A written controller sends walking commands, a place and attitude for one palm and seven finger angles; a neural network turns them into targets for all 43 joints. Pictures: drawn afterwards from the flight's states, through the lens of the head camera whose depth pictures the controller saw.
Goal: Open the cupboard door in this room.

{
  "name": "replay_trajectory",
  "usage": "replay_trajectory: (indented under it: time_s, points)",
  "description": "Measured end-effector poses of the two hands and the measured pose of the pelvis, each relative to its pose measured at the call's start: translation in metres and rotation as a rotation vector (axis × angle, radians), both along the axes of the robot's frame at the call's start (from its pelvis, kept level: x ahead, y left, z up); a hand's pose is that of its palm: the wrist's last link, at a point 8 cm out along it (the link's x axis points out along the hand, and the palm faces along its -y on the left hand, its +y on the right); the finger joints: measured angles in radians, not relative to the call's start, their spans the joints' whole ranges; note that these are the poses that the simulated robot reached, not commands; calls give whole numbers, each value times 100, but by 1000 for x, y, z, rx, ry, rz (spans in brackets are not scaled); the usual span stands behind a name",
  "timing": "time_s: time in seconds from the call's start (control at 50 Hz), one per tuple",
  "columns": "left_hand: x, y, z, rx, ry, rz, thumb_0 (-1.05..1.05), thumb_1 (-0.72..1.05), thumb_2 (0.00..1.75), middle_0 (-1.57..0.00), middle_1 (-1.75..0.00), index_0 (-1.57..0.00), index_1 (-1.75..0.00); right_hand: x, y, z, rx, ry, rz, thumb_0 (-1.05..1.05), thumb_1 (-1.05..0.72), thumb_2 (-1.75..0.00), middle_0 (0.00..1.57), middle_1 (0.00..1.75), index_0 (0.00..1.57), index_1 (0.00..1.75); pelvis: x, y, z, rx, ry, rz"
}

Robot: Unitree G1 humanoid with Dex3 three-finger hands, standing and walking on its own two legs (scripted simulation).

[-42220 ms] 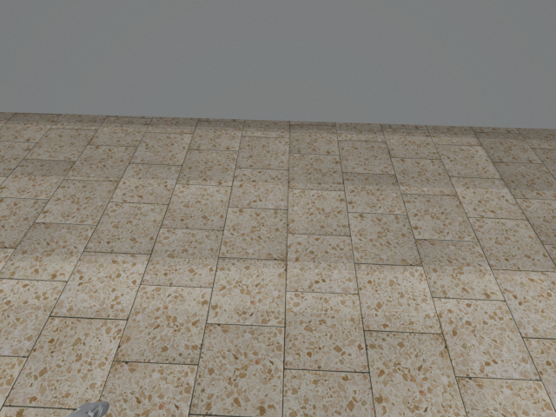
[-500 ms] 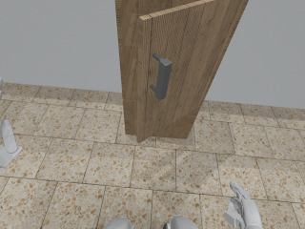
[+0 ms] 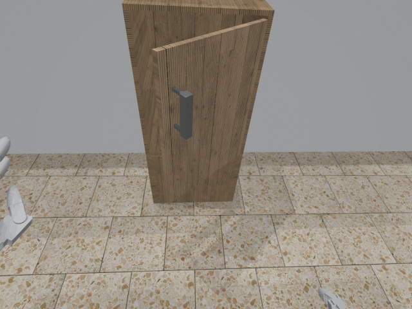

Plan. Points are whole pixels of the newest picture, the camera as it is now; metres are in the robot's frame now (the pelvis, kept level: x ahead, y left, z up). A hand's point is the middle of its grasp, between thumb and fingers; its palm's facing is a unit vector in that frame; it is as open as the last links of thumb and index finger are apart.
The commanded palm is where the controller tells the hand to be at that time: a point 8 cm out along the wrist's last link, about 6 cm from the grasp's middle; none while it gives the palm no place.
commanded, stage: stop stepping back and stand still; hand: left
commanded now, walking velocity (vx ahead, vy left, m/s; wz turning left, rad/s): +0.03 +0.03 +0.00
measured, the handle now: (181, 112) +0.59 +0.09 +0.08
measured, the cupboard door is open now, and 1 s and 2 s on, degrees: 40 40 40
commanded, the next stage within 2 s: let the arm hang, fingers relaxed in 0.32 s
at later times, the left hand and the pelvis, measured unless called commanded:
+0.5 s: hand (42, 263) +0.18 +0.27 +0.07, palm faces +0.28 -0.84 -0.47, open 7.4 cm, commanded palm none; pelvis -0.04 +0.00 +0.00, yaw +1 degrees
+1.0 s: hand out of the picture -0.11 +0.20 -0.16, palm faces +0.03 -0.97 -0.26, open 7.4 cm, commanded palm none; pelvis -0.05 -0.01 +0.01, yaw +2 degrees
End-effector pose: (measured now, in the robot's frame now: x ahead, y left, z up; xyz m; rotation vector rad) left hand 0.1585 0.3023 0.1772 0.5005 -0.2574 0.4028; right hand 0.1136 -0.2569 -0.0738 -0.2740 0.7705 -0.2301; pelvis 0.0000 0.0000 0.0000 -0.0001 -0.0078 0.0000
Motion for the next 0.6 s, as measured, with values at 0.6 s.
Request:
replay_trajectory:
  time_s: [0.6]
  points:
    - [-57,-16,-224,-288,991,33,1,91,90,-20,-30,-20,-30,-22,8,-35,99,143,85,1,-91,-90,21,30,20,30,-51,5,-2,-12,-5,17]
